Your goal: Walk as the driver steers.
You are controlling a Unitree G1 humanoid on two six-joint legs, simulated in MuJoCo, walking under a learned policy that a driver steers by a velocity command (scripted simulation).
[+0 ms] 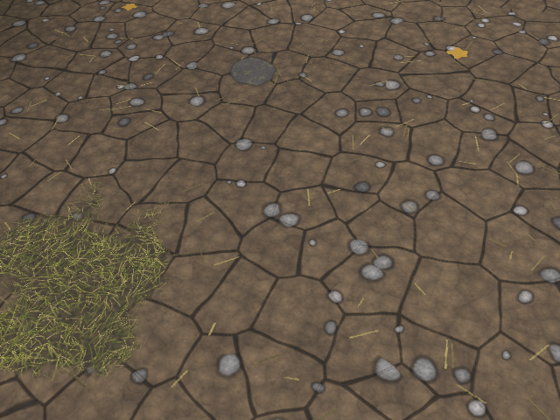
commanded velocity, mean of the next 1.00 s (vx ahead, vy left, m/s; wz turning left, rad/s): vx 0.10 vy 0.00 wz -0.39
